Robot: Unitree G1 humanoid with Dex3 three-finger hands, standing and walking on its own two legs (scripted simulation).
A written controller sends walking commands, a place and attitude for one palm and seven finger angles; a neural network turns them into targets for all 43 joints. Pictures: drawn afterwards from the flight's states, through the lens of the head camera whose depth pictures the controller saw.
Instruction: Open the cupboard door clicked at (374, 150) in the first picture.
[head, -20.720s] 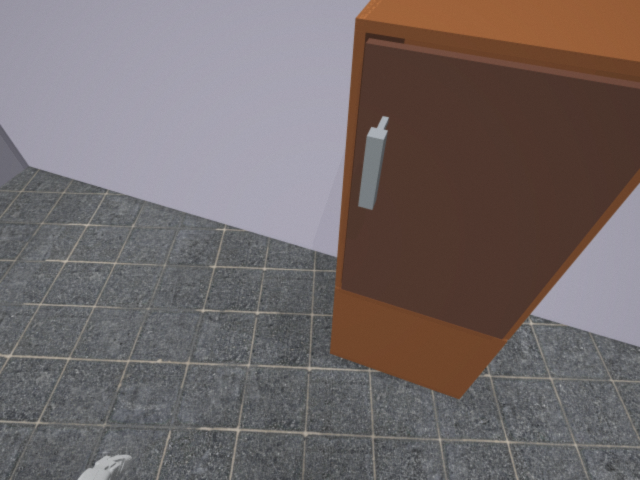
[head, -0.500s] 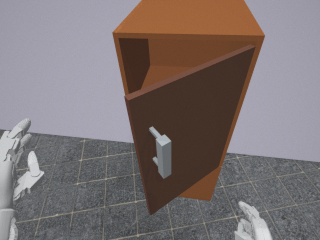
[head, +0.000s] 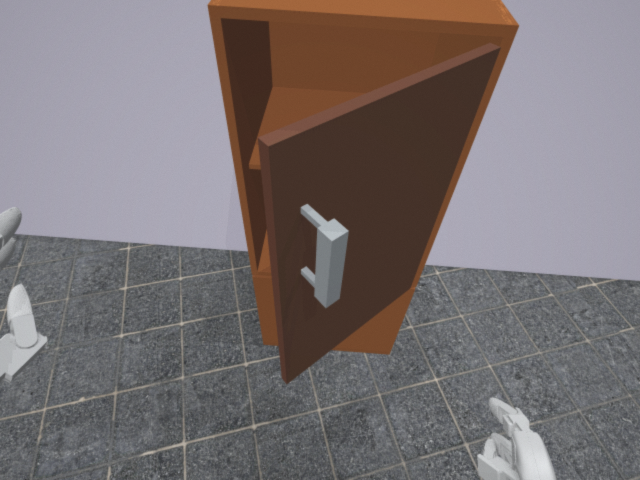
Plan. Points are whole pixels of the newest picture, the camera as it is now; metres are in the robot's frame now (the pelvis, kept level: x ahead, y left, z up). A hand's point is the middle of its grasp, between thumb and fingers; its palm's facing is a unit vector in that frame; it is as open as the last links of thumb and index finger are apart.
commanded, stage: step back with the hand held close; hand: left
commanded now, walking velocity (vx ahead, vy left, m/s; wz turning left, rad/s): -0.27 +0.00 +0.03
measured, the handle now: (318, 256) +0.37 +0.03 +0.09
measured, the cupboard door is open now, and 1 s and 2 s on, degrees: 43 43 43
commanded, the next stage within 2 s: stop stepping back and stand still in 0.64 s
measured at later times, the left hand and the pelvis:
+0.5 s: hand out of the picture +0.11 +0.29 +0.18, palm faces +0.48 -0.74 -0.47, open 7.4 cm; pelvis -0.09 +0.01 -0.01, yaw +3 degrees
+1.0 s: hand out of the picture +0.03 +0.25 +0.18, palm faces +0.42 -0.80 -0.44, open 7.4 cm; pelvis -0.18 -0.01 -0.01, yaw -3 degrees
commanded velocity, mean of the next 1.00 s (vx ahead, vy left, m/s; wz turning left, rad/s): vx -0.17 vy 0.03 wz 0.00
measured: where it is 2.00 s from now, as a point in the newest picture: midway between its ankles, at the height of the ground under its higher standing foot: outside the picture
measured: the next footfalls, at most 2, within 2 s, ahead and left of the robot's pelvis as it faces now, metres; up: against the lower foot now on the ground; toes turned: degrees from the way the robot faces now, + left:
right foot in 0.74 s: -0.28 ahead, -0.13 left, +0.00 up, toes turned -3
left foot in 0.90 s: -0.04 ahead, +0.07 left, +0.00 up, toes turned -3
